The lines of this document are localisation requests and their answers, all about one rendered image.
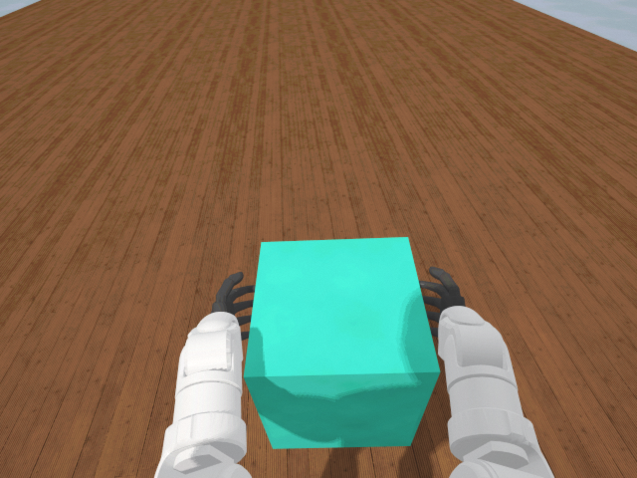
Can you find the carton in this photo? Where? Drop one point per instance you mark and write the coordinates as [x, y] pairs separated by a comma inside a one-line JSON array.
[[340, 352]]

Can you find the right robot hand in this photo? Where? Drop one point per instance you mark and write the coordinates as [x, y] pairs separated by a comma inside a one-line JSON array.
[[449, 293]]

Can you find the left robot hand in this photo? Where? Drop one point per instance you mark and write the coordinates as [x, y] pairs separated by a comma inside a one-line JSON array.
[[226, 296]]

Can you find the robot left forearm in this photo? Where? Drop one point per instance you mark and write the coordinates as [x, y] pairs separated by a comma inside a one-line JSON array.
[[207, 427]]

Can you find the robot right forearm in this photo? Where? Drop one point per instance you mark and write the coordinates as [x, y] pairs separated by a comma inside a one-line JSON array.
[[487, 419]]

